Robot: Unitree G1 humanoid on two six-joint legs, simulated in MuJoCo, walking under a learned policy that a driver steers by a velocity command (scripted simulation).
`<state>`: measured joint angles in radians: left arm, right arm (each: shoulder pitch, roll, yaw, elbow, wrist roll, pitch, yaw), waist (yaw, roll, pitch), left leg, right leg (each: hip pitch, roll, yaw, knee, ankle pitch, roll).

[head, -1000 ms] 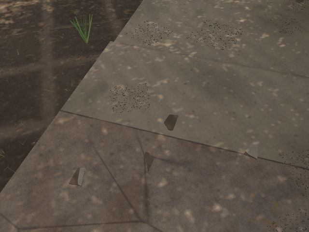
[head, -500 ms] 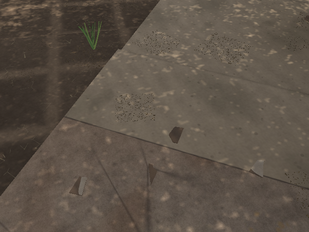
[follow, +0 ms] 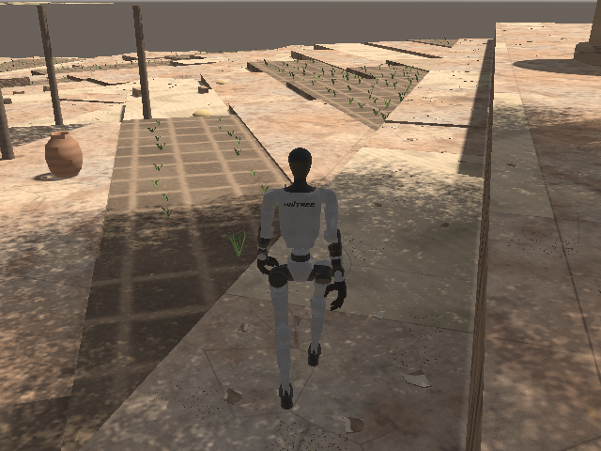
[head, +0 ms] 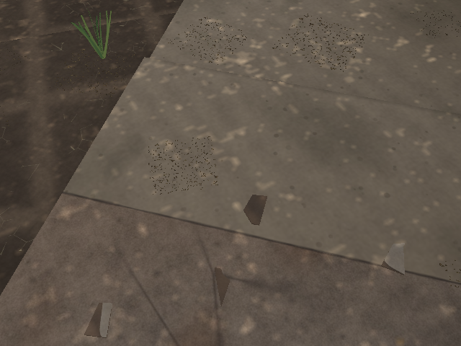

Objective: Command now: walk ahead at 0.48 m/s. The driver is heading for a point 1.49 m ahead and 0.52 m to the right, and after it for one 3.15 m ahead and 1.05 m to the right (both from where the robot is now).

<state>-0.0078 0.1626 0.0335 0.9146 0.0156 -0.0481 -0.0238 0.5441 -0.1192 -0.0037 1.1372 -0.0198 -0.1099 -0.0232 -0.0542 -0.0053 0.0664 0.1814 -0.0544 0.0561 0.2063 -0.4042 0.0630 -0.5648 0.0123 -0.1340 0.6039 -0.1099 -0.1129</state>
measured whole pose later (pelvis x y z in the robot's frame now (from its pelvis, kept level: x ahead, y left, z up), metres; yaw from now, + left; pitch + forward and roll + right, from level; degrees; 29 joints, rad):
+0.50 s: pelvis +0.29 -0.01 +0.01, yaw -7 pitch +1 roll +0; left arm 0.51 0.15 0.03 1.06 0.02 -0.09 0.01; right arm -0.01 -0.18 -0.03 0.87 -0.02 -0.04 0.02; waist 0.10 0.03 0.05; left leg -0.61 0.06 0.02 0.64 -0.03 0.00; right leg 0.05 0.10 0.03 0.24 -0.31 -0.10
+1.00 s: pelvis +0.55 -0.03 +0.02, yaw -24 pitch +1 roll +1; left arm 0.06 0.22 0.06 0.80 0.03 0.00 -0.07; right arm 0.42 -0.20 -0.05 0.97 -0.02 -0.11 -0.01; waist -0.05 -0.04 0.04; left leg 0.03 0.00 0.27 0.25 -0.29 0.02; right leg -0.65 -0.08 -0.06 0.78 -0.04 -0.08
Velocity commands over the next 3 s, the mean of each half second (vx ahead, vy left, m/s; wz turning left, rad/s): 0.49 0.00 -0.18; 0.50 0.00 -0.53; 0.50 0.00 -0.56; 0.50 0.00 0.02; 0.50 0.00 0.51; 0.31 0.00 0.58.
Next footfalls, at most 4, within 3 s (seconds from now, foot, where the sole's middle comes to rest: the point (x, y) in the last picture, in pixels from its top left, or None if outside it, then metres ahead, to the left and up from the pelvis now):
0.04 right None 0.20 -0.07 -0.76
0.58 left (201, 312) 0.53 0.08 -0.76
1.14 right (292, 251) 0.71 -0.21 -0.76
1.70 left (306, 162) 1.06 -0.31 -0.76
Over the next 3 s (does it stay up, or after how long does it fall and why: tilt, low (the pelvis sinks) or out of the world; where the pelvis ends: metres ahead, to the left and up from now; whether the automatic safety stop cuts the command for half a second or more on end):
stays up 1.41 -0.55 0.01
